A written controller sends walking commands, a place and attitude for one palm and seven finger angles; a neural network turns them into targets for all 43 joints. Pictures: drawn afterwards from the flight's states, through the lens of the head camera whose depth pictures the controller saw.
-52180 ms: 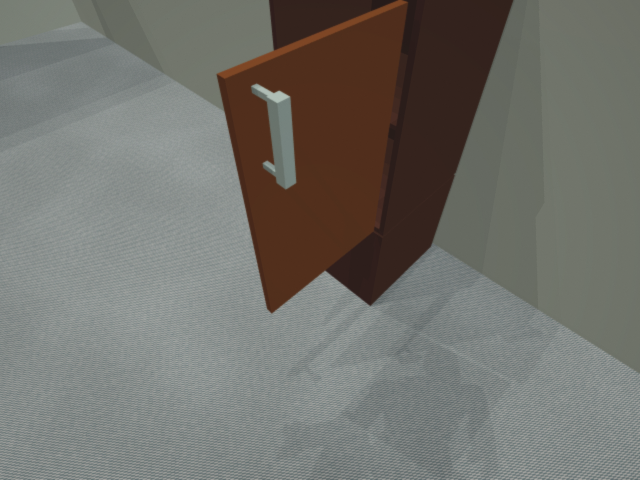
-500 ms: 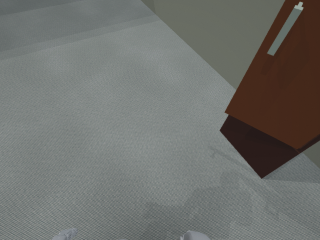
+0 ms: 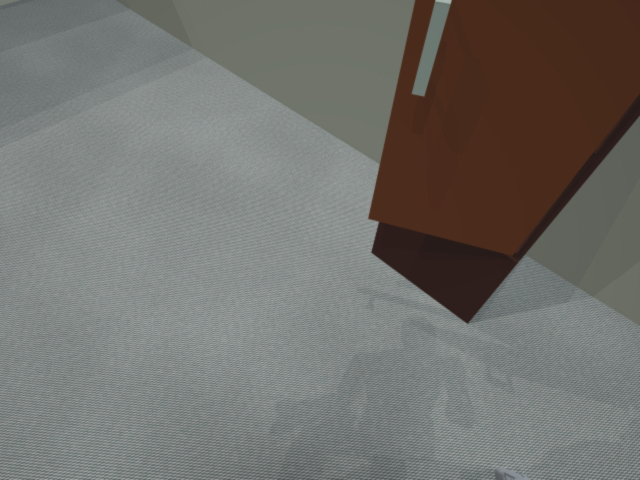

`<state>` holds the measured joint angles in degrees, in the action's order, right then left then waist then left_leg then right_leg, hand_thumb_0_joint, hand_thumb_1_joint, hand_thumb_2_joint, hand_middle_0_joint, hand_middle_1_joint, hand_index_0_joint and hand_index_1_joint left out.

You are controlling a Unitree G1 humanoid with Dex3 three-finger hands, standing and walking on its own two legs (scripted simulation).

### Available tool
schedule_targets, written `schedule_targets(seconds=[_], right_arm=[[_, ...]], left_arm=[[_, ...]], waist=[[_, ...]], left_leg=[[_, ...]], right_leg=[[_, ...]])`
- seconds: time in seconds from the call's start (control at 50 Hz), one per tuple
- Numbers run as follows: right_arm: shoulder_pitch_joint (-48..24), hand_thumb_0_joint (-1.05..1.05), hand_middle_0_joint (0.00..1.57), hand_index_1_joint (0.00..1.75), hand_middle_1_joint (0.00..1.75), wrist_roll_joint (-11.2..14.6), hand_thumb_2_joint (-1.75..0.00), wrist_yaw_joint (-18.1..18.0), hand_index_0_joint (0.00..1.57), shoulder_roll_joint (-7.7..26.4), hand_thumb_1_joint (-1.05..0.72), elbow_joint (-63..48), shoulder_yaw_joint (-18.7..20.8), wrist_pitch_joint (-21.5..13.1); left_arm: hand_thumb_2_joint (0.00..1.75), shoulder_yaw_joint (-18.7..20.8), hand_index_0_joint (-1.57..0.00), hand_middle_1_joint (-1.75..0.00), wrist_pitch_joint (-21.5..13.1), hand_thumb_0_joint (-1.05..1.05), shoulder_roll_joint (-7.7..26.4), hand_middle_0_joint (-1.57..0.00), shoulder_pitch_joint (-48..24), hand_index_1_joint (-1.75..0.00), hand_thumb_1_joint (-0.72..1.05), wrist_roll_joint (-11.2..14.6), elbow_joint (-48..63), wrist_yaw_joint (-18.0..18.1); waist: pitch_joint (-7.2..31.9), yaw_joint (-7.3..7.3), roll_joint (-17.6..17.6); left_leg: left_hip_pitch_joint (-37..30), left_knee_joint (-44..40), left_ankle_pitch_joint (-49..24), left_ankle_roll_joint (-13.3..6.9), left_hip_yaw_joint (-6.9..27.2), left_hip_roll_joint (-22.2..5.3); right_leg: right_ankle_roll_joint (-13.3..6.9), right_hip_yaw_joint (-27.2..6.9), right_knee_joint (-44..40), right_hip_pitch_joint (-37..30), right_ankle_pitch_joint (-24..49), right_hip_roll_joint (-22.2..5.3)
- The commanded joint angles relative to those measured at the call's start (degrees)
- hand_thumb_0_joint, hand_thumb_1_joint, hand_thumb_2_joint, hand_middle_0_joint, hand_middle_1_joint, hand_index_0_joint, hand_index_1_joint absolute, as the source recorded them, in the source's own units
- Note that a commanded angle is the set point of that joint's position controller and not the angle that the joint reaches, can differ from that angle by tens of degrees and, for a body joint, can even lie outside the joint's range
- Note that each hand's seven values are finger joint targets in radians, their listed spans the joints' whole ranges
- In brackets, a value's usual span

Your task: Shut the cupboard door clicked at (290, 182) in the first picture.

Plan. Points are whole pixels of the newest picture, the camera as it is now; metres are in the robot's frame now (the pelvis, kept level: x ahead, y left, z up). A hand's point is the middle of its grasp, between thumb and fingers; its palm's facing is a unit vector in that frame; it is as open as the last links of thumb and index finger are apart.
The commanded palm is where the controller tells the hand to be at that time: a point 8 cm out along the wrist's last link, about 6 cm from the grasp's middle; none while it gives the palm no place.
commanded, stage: turn to face it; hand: left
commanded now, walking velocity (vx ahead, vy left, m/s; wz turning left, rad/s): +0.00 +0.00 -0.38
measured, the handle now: (431, 43) +0.73 -0.12 +0.16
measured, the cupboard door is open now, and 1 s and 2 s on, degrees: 26 26 26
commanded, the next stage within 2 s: take the last steps up to it in 0.26 s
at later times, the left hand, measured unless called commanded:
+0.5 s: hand out of the picture +0.14 +0.16 -0.15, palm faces -0.17 -0.96 -0.24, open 7.4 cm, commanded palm none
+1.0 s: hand (315, 361) +0.31 +0.03 -0.17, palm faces -0.34 -0.92 -0.19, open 7.4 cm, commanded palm none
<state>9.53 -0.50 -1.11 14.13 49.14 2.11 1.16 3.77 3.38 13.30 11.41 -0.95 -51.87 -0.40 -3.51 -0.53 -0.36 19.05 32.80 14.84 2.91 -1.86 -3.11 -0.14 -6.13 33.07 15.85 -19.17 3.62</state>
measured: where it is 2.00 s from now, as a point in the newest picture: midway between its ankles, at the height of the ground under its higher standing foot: (374, 475)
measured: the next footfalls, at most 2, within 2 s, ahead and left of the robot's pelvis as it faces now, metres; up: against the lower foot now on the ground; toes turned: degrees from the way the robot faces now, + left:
right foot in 0.32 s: +0.02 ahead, -0.13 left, +0.00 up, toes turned -11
left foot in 0.60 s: +0.11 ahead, +0.09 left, +0.00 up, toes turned -6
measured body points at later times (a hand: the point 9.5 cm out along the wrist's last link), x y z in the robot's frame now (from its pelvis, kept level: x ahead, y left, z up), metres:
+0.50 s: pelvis +0.02 -0.02 +0.01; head +0.05 -0.04 +0.46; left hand +0.14 +0.21 -0.13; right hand +0.01 -0.28 -0.14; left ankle +0.02 +0.10 -0.68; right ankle -0.02 -0.13 -0.73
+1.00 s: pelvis +0.14 -0.12 -0.01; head +0.19 -0.13 +0.44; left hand +0.33 +0.08 -0.15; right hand -0.02 -0.32 -0.15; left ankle +0.07 +0.08 -0.70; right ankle +0.17 -0.25 -0.73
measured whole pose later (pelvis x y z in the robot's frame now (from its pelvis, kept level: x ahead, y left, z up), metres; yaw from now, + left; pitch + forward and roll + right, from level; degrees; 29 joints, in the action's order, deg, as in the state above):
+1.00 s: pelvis +0.14 -0.12 -0.01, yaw -18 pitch +1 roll -1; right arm 25.1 -1.1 -0.7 11.3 62.8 2.6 -0.1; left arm 3.8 -1.3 12.3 6.0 -1.5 -55.8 -2.6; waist -4.8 2.8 0.5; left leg 8.4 43.7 29.3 3.3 -6.4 -10.7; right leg -2.2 5.3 35.3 23.3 -11.7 -1.9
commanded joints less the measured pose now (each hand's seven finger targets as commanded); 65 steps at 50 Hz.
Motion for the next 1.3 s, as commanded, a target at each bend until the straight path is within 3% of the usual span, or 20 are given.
schedule_targets(seconds=[0.0,0.08,0.24,0.26,0.3,0.38,0.54,0.58,0.6,0.66,0.74,0.84,0.9,0.92,0.94,0.96,1.06,1.18,1.24,1.28], right_arm=[[8.57,0.0,0.2,0.3,0.3,-1.48,-0.9,-1.19,0.2,13.85,-0.9,-2.36,2.56,-1.23],[3.65,0.0,0.2,0.3,0.3,-1.75,-0.9,-1.43,0.2,9.7,-0.9,-2.9,1.76,-1.16],[4.61,0.0,0.2,0.3,0.3,-1.04,-0.9,-0.77,0.2,10.48,-0.9,0.34,2.76,-0.32],[4.27,0.0,0.2,0.3,0.3,-0.58,-0.9,-0.49,0.2,9.51,-0.9,0.33,2.87,-0.25],[1.08,0.0,0.2,0.3,0.3,-0.08,-0.9,0.0,0.2,3.92,-0.9,-2.52,1.54,0.26],[3.21,0.0,0.2,0.3,0.3,-0.43,-0.9,-0.31,0.2,4.46,-0.9,1.04,1.64,0.57],[13.65,0.0,0.2,0.3,0.3,-1.31,-0.9,0.0,0.2,3.21,-0.9,4.64,1.29,-2.01],[21.77,0.0,0.2,0.3,0.3,-2.79,-0.9,-1.13,0.2,13.44,-0.9,6.09,3.38,-3.02],[22.87,0.0,0.2,0.3,0.3,-2.18,-0.9,-1.48,0.2,14.46,-0.9,5.91,3.44,-3.22],[14.28,0.0,0.2,0.3,0.3,-2.04,-0.9,-1.42,0.2,9.16,-0.9,4.56,1.88,-3.91],[16.41,0.0,0.2,0.3,0.3,-1.88,-0.9,-1.4,0.2,7.29,-0.9,6.75,1.56,-4.73],[16.6,0.0,0.2,0.3,0.3,-1.92,-0.9,-0.6,0.2,7.91,-0.9,8.36,2.49,-3.87],[13.22,0.0,0.2,0.3,0.3,-1.36,-0.9,-0.32,0.2,8.29,-0.9,8.52,2.72,-3.18],[12.54,0.0,0.2,0.3,0.3,-0.7,-0.9,0.19,0.2,6.65,-0.9,8.35,2.21,-3.38],[11.4,0.0,0.2,0.3,0.3,0.36,-0.9,0.6,0.2,1.0,-0.9,6.4,0.95,-3.67],[8.23,0.0,0.2,0.3,0.3,0.39,-0.9,0.3,0.2,1.51,-0.9,4.48,1.06,-3.34],[10.81,0.0,0.2,0.3,0.3,-1.05,-0.9,0.46,0.2,-0.76,-0.9,8.31,0.82,-1.86],[11.7,0.0,0.2,0.3,0.3,-0.87,-0.9,0.53,0.2,-3.03,-0.9,9.12,-0.48,-2.33],[11.0,0.0,0.2,0.3,0.3,-0.65,-0.9,-0.42,0.2,2.0,-0.9,9.81,-0.76,-3.36],[6.08,0.0,0.2,0.3,0.3,0.19,-0.9,-1.4,0.2,2.5,-0.9,9.39,-0.89,-2.54]], left_arm=[[0.9,1.27,-0.2,-0.3,-1.35,0.0,6.96,-0.2,-1.73,-0.3,0.9,0.02,6.55,0.27],[0.9,1.54,-0.2,-0.3,-0.44,0.0,5.05,-0.2,-2.78,-0.3,0.9,-0.01,5.02,-0.81],[0.9,0.78,-0.2,-0.3,-1.27,0.0,3.74,-0.2,0.63,-0.3,0.9,-0.07,2.94,-0.77],[0.9,1.16,-0.2,-0.3,-1.73,0.0,5.95,-0.2,3.17,-0.3,0.9,-0.33,2.03,-0.51],[0.9,2.44,-0.2,-0.3,-2.58,0.0,14.37,-0.2,6.26,-0.3,0.9,-0.7,0.74,0.59],[0.9,1.63,-0.2,-0.3,-2.61,0.0,9.38,-0.2,-0.5,-0.3,0.9,-0.59,1.1,1.48],[0.9,1.78,-0.2,-0.3,-2.8,0.0,8.05,-0.2,-2.98,-0.3,0.9,-0.13,-0.18,-0.36],[0.9,0.34,-0.2,-0.3,-2.59,0.0,1.64,-0.2,-2.15,-0.3,0.9,0.27,2.42,-1.27],[0.9,0.64,-0.2,-0.3,-2.94,0.0,4.71,-0.2,-7.72,-0.3,0.9,-0.74,4.82,-1.84],[0.9,1.65,-0.2,-0.3,-2.71,0.0,4.23,-0.2,-5.98,-0.3,0.9,-1.39,2.43,-2.8],[0.9,0.46,-0.2,-0.3,-2.48,0.0,1.1,-0.2,-5.34,-0.3,0.9,-0.77,0.9,-3.23],[0.9,-0.09,-0.2,-0.3,-3.08,0.0,0.66,-0.2,-7.47,-0.3,0.9,-0.57,0.31,-3.1],[0.9,1.01,-0.2,-0.3,-4.0,0.0,3.63,-0.2,3.03,-0.3,0.9,-0.66,-3.47,-2.57],[0.9,1.95,-0.2,-0.3,-4.79,0.0,7.2,-0.2,11.34,-0.3,0.9,-0.93,-6.18,-1.99],[0.9,3.5,-0.2,-0.3,-5.56,0.0,13.4,-0.2,19.72,-0.3,0.9,-1.01,-8.83,-0.88],[0.9,3.03,-0.2,-0.3,-5.27,0.0,14.58,-0.2,18.51,-0.3,0.9,0.1,-8.82,-0.5],[0.9,-0.18,-0.2,-0.3,-5.85,0.0,3.47,-0.2,0.56,-0.3,0.9,-0.44,-5.2,1.16],[0.9,-0.64,-0.2,-0.3,-6.01,0.0,2.73,-0.2,1.29,-0.3,0.9,0.27,-7.38,1.21],[0.9,-2.2,-0.2,-0.3,-5.28,0.0,-1.14,-0.2,5.67,-0.3,0.9,0.81,-8.29,2.37],[0.9,-2.42,-0.2,-0.3,-4.18,0.0,-0.31,-0.2,7.02,-0.3,0.9,0.37,-9.41,2.87]], waist=[[7.77,3.24,12.74],[5.29,1.0,10.96],[7.05,-0.17,11.46],[7.9,-1.14,6.99],[4.86,-3.43,-12.8],[4.5,0.45,-11.92],[2.06,5.28,-4.49],[1.57,7.85,20.08],[-0.37,8.75,10.32],[-4.17,3.63,9.52],[-0.6,3.25,8.75],[-1.2,3.82,11.89],[2.29,-1.77,7.83],[6.9,-5.78,1.22],[12.37,-8.7,-15.88],[9.8,-7.75,-12.73],[3.4,2.34,-6.36],[3.07,3.39,-4.29],[5.82,1.53,8.56],[2.79,0.64,9.35]], left_leg=[[-14.05,-13.13,-26.96,-14.31,21.5,-24.79],[-11.43,-11.1,-31.48,-11.52,6.58,-15.92],[-8.41,-4.69,-22.96,-7.81,0.43,-13.73],[-5.24,-0.16,-16.67,-4.93,-1.82,-11.45],[11.31,19.32,21.16,0.32,-5.46,-0.21],[13.14,29.68,13.93,0.59,0.92,-1.76],[-13.65,-5.52,1.83,-0.6,-5.63,0.72],[-22.11,-22.36,23.22,-9.31,28.85,-23.81],[-18.0,-24.83,23.64,-13.53,34.53,-28.32],[-10.48,-24.85,11.53,-9.92,18.61,-21.16],[-16.62,-20.31,-12.97,-8.78,1.67,-16.1],[-12.73,-17.3,-15.77,-8.02,-3.56,-15.28],[-7.12,-5.35,-18.86,-5.41,-6.55,-12.78],[0.6,6.4,-15.63,-3.51,-9.94,-9.03],[13.43,24.44,13.75,-1.61,-10.86,-0.17],[17.08,35.38,23.74,-2.75,-3.11,0.13],[8.41,28.66,9.73,-1.93,-0.46,-4.78],[-4.48,0.67,-2.06,-1.26,-4.04,-0.79],[-12.43,-7.0,-39.29,-6.55,6.91,-11.17],[-10.46,-7.32,-43.06,-7.63,6.31,-10.87]], right_leg=[[1.14,2.76,27.51,13.58,-18.26,-1.5],[2.65,5.37,29.11,12.23,-11.23,-4.43],[0.7,11.0,-3.71,-5.35,5.17,-2.49],[-0.32,7.78,-10.13,-10.72,11.7,-4.85],[-11.13,-15.69,-16.17,-13.35,28.77,-25.91],[-12.52,-7.12,-14.27,-10.92,24.47,-18.4],[-7.84,-4.05,-11.53,7.2,-10.62,-10.49],[-1.63,8.03,16.67,24.96,-15.2,0.13],[-2.21,2.87,24.07,26.4,-12.72,-4.4],[-0.39,2.87,33.26,25.17,-1.23,-7.86],[0.9,6.97,22.49,21.49,3.24,-7.7],[-0.13,12.27,6.37,10.26,5.7,-5.41],[-1.99,14.01,-3.49,-7.94,7.93,-2.32],[-3.91,8.74,-7.05,-20.99,5.73,-6.31],[-9.81,-13.05,-13.73,-30.75,4.84,-21.73],[-12.88,-18.99,-19.52,-24.42,5.86,-26.5],[-11.11,0.57,-19.15,-3.67,15.74,-18.55],[-9.17,3.7,-15.57,-2.11,16.87,-15.12],[-0.84,7.26,-9.62,-2.55,11.67,-8.39],[0.2,7.72,-10.26,-4.51,13.17,-8.48]])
